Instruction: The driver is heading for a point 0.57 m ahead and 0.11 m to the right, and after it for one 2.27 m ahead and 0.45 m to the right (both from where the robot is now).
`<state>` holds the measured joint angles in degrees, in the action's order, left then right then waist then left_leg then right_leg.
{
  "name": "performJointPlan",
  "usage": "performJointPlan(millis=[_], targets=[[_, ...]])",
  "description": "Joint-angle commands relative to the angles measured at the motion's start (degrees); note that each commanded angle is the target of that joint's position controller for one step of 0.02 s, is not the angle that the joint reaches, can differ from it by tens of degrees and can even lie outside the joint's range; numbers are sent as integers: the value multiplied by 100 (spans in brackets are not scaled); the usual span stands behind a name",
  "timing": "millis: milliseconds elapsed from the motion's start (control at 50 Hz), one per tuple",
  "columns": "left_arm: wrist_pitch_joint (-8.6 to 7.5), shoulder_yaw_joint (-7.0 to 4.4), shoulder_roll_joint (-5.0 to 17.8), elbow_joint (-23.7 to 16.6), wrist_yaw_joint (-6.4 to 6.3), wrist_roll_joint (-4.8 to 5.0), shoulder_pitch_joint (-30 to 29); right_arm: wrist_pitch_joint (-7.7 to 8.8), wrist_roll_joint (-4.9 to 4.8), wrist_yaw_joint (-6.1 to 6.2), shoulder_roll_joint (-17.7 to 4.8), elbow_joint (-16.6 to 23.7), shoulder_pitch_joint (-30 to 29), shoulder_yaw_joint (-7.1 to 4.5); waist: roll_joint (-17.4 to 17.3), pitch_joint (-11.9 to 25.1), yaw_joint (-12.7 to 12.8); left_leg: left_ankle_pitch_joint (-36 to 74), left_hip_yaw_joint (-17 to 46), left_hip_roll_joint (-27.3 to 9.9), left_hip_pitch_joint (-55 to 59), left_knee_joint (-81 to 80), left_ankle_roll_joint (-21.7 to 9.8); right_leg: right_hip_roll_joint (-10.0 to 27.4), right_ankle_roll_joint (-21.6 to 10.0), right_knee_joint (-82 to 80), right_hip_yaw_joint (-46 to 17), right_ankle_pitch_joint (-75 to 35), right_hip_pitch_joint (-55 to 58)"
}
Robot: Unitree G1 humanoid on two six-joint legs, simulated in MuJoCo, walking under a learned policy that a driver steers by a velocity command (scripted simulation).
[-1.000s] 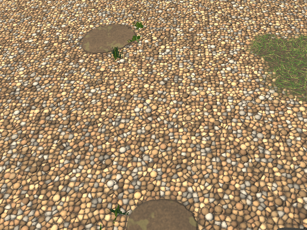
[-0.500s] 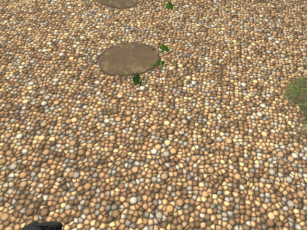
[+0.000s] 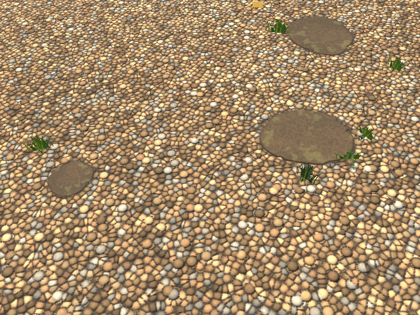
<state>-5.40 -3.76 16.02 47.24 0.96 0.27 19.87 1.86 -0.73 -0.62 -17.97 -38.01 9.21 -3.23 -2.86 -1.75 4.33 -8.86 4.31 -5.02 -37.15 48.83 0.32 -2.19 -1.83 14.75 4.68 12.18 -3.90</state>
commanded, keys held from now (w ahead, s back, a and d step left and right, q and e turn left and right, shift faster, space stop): w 0.12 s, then w+e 0.56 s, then e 0.28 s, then no key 0.04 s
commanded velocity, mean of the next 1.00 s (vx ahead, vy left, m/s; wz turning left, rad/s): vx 0.43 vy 0.00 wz -0.32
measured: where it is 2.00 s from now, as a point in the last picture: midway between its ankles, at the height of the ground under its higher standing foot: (246, 272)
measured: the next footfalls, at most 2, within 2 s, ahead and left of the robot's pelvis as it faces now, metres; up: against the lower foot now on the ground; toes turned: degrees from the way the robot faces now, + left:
left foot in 0.18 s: +0.27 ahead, +0.15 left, +0.00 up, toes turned +2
right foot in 0.72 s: +0.54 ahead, -0.13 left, +0.00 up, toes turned -22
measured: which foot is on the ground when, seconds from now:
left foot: up 0.00-0.16, down 0.18-0.72, up 0.74-1.00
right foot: down 0.00-0.18, up 0.20-0.70, down 0.72-1.00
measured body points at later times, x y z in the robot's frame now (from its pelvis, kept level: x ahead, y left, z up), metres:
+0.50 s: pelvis +0.27 +0.06 +0.00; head +0.29 +0.06 +0.45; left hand +0.44 +0.31 -0.11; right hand +0.29 -0.23 -0.12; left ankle +0.23 +0.15 -0.75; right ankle +0.39 -0.13 -0.68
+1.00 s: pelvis +0.50 -0.04 +0.00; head +0.55 -0.08 +0.44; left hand +0.72 +0.19 -0.10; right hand +0.57 -0.36 -0.10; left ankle +0.66 +0.10 -0.68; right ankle +0.50 -0.11 -0.75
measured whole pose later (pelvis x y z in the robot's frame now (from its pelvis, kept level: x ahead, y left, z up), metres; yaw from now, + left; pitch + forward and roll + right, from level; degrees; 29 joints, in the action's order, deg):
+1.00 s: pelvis +0.50 -0.04 +0.00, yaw -25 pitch +3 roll +1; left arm -0.3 -4.3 17.5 40.5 -0.4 0.6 12.5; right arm 2.9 0.7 1.5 -17.9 -40.2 3.7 -3.2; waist -1.4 -4.8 2.1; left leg -15.3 5.6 -3.0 -36.7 52.4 5.1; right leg -6.2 -5.2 23.5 -4.8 8.7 -16.6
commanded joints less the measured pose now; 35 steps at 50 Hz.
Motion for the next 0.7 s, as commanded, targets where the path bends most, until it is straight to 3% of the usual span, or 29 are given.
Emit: performJointPlan(millis=[20, 60, 120, 140, 160, 180, 200, 220, 240, 260, 280, 300, 340, 400, 460, 520, 600, 620, 660, 680, 700], targets=[[-68, -187, 955, -331, -14, 83, -365, 162, 9, -103, -37, 436, -449, 75, 591, -92, -87, 846, -268, 20, 318, -960, -27, 1375, -921, -677, -678, -1669, -253], [-14, -200, 1055, -165, -15, 123, -72, 188, -26, -145, -79, 559, -804, 77, 621, -144, 18, 888, -351, 93, 401, -1312, -80, 1506, -881, -624, -689, -1681, -4], [98, -218, 1162, 29, -35, 170, 114, 200, -33, -185, -239, 689, -998, 26, 736, -157, -82, 373, -425, 223, 532, -1713, -295, 1750, -748, -307, -709, -2222, 537], [137, -216, 1202, 72, -47, 185, 117, 210, -9, -180, -338, 658, -814, -27, 782, -31, -251, 233, -509, 343, 995, -1876, -388, 1731, -678, 17, -704, -2902, 556], [171, -193, 1201, 97, -63, 204, 50, 219, 18, -155, -497, 496, -223, -130, 760, 307, -644, 372, -637, 501, 1945, -2142, -524, 1568, -550, 710, -547, -3664, 398], [170, -124, 1076, 81, -80, 160, 65, 209, 44, -93, -799, 242, 651, -284, 682, 863, -1058, 530, -527, 412, 3351, -2098, -678, 1284, -365, 1769, -384, -3566, -201], [118, 45, 623, -138, -75, 3, 143, 166, 169, 8, -1310, 114, 1591, -414, -166, 1787, -1311, 479, 1139, -1001, 5323, -1965, -1156, 804, -52, 3781, -138, -1555, -1847], [26, 180, 231, -134, -58, 41, 664, 140, 150, 6, -1425, 97, 1653, -401, -1277, 2512, -1032, -415, 3356, -1975, 6096, -2707, -1771, 72, 112, 5234, -706, 2180, -3206], [-1, -8, 884, -99, -39, 198, 245, 156, 107, -6, -893, 94, 1500, -265, -608, 1887, -1196, -914, 3026, -1762, 5571, -2924, -1555, 352, 86, 5765, -1196, 2075, -3729], [-14, -54, 971, -242, -29, 267, -128, 186, 63, -14, -723, 60, 1161, -199, -532, 1082, -1059, -719, 2129, -1554, 4830, -3086, -1354, 587, 46, 5690, -1053, 1556, -3951], [2, -52, 876, -242, -63, 211, -299, 217, 76, -32, -552, 44, 795, -154, -269, 729, -866, -441, 1591, -1297, 4165, -3288, -1230, 794, 69, 5444, -962, 1078, -3780], [60, -78, 817, -221, -79, 150, -286, 265, 102, -56, -384, 35, 536, -117, -349, 451, -683, -74, 1142, -1117, 3636, -3511, -1174, 929, 108, 5226, -973, 730, -3551], [224, -59, 558, -108, -87, 165, -17, 385, 151, -75, -248, -44, 294, -119, -385, 333, -426, 379, 559, -981, 3026, -3893, -1161, 1028, 184, 5145, -1001, 327, -3038], [355, -58, 406, -213, -109, 145, -259, 488, 189, -29, -325, -239, 252, -177, -162, 45, -343, 997, -111, -974, 2848, -4154, -1182, 1034, 290, 4777, -1121, -220, -3335], [328, -32, 330, -352, -40, 109, -660, 478, 191, 45, -430, -397, 339, -215, -57, -96, -429, 1239, -706, -862, 3018, -4226, -1083, 976, 296, 3795, -1078, -1119, -3479], [296, 41, 222, -559, 82, 81, -1275, 430, 142, 106, -609, -529, 511, -265, 76, -284, -662, 1293, -1124, -894, 3178, -4301, -1006, 900, 213, 2892, -709, -1642, -3359], [301, 64, 252, -914, 215, 85, -1879, 271, 23, 134, -773, -759, 864, -338, 134, -458, -843, 1692, -1367, -1138, 4031, -4003, -917, 815, -21, 2281, -438, -1245, -3640], [304, 51, 285, -989, 247, 85, -1931, 221, -6, 142, -817, -790, 881, -355, 100, -439, -814, 2078, -1429, -1183, 4223, -3821, -870, 751, -103, 2202, -339, -1000, -3614], [329, -32, 441, -1065, 282, 88, -1750, 129, -37, 180, -975, -778, 793, -398, -92, -147, -599, 3909, -1593, -1181, 4440, -3133, -738, 414, -317, 2178, 5, -426, -3063], [350, -117, 583, -1018, 278, 98, -1372, 76, -51, 205, -1046, -758, 737, -415, -196, 133, -357, 4802, -1662, -1139, 4444, -2487, -663, 180, -448, 2215, 174, -141, -2515], [357, -269, 832, -842, 240, 94, -594, 18, -68, 231, -1049, -710, 599, -405, -138, 502, 103, 5171, -1784, -941, 4142, -1354, -494, -94, -615, 1912, 252, -318, -1494]])
Keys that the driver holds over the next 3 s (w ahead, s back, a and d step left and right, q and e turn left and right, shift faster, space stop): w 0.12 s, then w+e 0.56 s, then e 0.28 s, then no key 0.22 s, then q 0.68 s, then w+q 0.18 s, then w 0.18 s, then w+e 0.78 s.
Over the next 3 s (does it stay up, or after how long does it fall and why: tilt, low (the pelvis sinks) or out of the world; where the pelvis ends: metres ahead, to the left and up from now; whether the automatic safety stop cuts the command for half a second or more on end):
stays up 1.02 -0.04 0.00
